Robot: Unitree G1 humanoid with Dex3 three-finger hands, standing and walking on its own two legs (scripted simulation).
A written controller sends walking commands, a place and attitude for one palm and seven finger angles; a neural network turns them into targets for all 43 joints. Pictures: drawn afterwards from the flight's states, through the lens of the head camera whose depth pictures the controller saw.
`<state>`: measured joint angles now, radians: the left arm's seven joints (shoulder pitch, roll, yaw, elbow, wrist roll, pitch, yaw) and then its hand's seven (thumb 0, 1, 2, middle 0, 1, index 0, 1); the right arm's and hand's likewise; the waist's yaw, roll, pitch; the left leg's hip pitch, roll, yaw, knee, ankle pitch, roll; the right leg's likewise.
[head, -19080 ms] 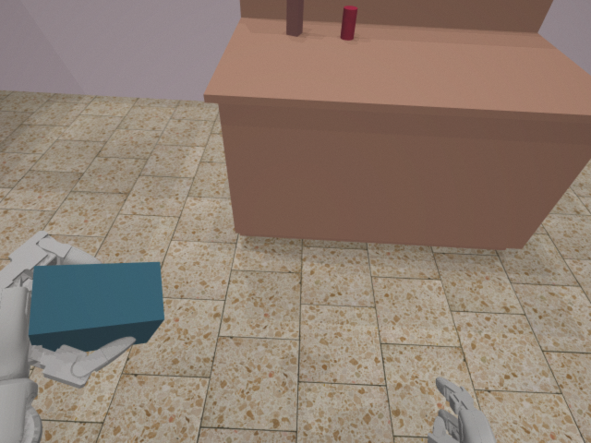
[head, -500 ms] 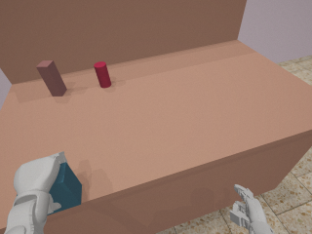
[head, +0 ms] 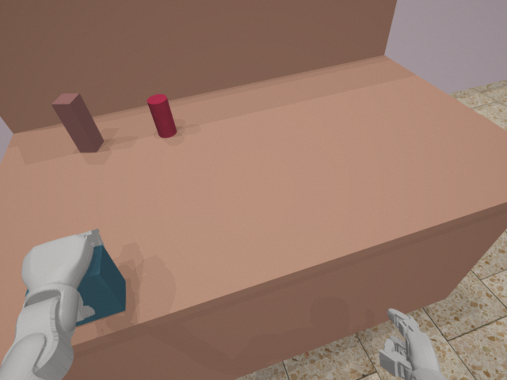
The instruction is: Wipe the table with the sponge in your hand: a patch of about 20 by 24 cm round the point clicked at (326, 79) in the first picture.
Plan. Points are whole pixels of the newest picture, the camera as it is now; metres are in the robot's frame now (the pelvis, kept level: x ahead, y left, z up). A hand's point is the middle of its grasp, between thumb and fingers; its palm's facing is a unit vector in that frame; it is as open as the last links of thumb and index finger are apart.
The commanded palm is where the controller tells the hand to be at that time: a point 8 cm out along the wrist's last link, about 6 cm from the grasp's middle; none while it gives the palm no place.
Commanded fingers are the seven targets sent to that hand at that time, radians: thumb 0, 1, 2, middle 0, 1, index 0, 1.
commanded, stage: wipe forward along the first lane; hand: left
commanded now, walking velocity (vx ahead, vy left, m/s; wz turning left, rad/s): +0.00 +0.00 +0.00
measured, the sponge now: (86, 293) +0.22 +0.33 +0.01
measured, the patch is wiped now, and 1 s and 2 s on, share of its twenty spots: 0.10 0.20 0.35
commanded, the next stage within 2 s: slide across to the middle lane in 1.26 s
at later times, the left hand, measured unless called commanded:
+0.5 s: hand (82, 249) +0.28 +0.35 +0.05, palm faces -0.09 -0.01 -1.00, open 10.3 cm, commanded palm +0.26 +0.35 +0.09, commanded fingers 0.00 0.10 1.30 -1.20 -1.60 -1.20 -1.60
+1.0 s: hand (81, 225) +0.33 +0.38 +0.05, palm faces -0.12 +0.01 -0.99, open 10.3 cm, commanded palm +0.31 +0.37 +0.08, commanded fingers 0.00 0.10 1.30 -1.20 -1.60 -1.20 -1.60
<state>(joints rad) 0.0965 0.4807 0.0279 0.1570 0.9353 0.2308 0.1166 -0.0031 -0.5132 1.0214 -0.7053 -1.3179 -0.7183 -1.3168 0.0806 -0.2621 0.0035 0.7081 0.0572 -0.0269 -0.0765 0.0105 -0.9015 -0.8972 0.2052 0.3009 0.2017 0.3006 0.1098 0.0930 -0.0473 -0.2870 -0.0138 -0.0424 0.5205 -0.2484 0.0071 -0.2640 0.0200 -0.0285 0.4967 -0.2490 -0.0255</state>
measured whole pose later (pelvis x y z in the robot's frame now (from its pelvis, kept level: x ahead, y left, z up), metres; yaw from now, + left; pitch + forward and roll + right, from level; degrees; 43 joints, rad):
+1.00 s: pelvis +0.01 +0.02 -0.01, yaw +0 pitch +8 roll -2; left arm -0.34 0.60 0.07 0.65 0.99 0.12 0.11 0.01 -0.52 1.02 -0.71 -1.32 -0.72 -1.32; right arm 0.19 -0.29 -0.01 0.71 0.08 0.04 -0.07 0.01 -0.90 -0.90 0.21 0.30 0.20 0.30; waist 0.05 0.07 -0.09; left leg -0.47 -0.02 -0.04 0.60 -0.28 0.03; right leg -0.42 0.01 -0.03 0.54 -0.26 0.00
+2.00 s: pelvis +0.03 +0.03 +0.00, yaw +1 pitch +9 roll -2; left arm -0.50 0.50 -0.06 0.70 0.99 0.25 0.12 0.01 -0.51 1.03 -0.70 -1.32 -0.72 -1.32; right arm 0.14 -0.26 0.00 0.69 0.08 0.07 -0.04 0.01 -0.90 -0.90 0.21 0.30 0.20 0.30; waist 0.04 0.06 -0.09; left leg -0.41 -0.04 -0.05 0.55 -0.29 0.04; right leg -0.36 0.00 -0.04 0.47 -0.27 0.01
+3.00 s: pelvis +0.03 +0.01 +0.00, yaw +0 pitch +5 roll -1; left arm -0.15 0.38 -0.15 0.27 0.98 0.45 0.17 0.01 -0.50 1.03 -0.68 -1.34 -0.69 -1.34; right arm 0.09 -0.27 0.01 0.66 0.09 0.10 -0.02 0.01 -0.90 -0.90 0.20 0.30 0.20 0.30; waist 0.07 0.08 -0.11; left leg -0.32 -0.03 -0.03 0.54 -0.30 0.02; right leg -0.29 0.01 -0.02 0.50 -0.29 -0.01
